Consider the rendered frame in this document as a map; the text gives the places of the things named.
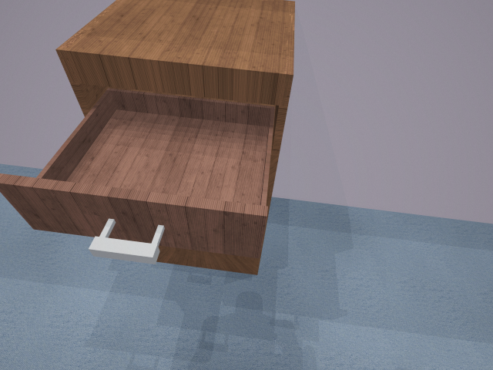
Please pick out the drawer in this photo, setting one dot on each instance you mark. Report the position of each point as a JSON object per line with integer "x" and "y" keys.
{"x": 199, "y": 167}

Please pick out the handle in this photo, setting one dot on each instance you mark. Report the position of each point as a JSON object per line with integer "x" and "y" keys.
{"x": 126, "y": 250}

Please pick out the cabinet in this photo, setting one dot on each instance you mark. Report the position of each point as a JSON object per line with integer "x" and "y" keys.
{"x": 238, "y": 51}

